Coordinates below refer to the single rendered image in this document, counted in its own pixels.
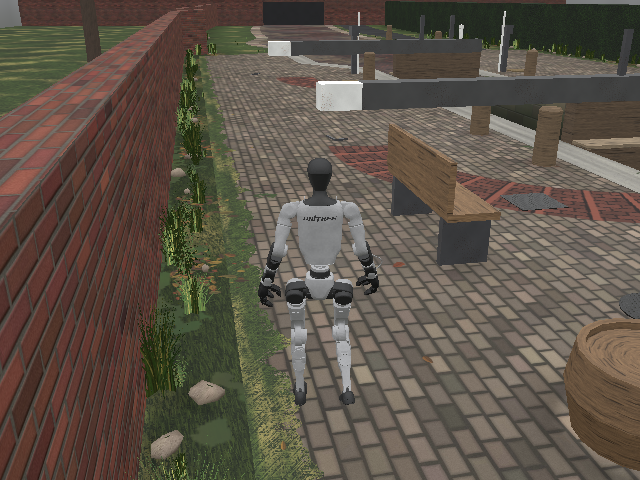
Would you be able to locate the left robot hand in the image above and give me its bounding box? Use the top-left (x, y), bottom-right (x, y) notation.
top-left (258, 282), bottom-right (281, 307)

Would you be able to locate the robot left upper arm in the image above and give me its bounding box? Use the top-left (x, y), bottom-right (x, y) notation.
top-left (272, 201), bottom-right (299, 258)

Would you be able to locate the robot right forearm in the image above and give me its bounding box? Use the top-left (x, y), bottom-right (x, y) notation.
top-left (358, 241), bottom-right (377, 279)

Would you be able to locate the right robot hand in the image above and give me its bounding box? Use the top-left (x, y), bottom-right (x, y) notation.
top-left (356, 275), bottom-right (379, 295)

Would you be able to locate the robot torso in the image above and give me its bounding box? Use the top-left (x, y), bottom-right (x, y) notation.
top-left (297, 196), bottom-right (344, 300)

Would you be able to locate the robot right upper arm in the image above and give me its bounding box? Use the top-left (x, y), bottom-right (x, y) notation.
top-left (341, 201), bottom-right (368, 256)

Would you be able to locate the left robot thigh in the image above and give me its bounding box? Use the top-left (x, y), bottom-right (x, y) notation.
top-left (285, 278), bottom-right (307, 346)

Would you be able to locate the robot left forearm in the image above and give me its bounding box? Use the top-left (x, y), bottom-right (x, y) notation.
top-left (261, 242), bottom-right (282, 286)

